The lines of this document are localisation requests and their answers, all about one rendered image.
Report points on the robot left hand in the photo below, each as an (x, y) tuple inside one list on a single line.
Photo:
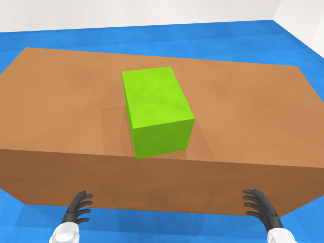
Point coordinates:
[(73, 211)]

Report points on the pedestal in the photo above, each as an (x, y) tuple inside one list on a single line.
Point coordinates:
[(64, 128)]

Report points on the carton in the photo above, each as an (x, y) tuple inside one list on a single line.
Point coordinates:
[(160, 118)]

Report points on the robot right hand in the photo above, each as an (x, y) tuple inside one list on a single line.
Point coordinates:
[(267, 214)]

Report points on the robot left forearm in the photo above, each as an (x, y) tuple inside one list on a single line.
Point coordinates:
[(67, 232)]

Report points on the robot right forearm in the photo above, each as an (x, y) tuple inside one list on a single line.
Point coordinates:
[(280, 235)]

